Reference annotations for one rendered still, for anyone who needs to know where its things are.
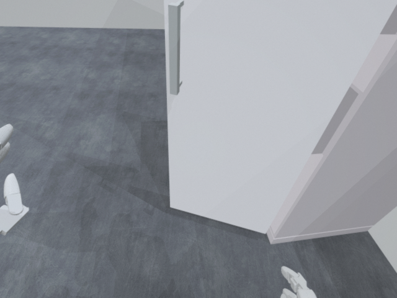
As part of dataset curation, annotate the robot left hand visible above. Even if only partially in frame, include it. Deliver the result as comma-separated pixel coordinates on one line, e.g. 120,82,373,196
0,124,29,236

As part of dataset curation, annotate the fridge door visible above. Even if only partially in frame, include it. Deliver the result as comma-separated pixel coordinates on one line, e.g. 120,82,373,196
164,0,397,234

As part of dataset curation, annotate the robot right hand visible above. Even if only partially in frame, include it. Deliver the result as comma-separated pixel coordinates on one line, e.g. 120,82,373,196
280,266,317,298

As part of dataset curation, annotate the handle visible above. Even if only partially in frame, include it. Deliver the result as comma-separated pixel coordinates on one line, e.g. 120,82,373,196
168,0,184,95

